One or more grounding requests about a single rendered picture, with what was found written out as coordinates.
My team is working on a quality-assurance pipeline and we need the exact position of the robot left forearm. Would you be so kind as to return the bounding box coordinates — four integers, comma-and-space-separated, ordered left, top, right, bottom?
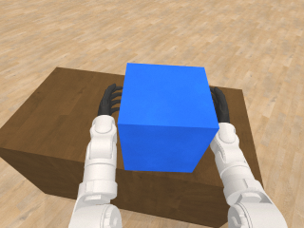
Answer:
68, 115, 118, 228

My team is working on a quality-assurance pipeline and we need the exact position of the robot right forearm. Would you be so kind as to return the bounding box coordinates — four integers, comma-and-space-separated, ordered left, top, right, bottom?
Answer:
210, 123, 288, 228

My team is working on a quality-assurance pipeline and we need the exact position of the robot left upper arm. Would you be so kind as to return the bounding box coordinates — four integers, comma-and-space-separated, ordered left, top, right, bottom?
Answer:
69, 203, 123, 228

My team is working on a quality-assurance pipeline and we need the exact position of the robot right upper arm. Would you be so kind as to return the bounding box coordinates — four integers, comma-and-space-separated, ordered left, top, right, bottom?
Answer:
227, 202, 287, 228

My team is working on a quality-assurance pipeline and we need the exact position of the left robot hand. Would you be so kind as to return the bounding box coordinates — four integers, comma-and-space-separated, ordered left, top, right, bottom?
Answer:
97, 84, 123, 116

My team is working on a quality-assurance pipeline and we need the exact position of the right robot hand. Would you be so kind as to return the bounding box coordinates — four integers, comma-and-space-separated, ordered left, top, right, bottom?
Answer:
209, 86, 230, 124

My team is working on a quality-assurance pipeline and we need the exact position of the carton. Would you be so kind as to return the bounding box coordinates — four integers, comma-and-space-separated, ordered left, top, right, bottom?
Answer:
117, 63, 219, 173

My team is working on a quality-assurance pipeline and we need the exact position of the pedestal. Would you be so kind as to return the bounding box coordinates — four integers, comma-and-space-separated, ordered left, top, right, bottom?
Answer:
0, 66, 265, 228

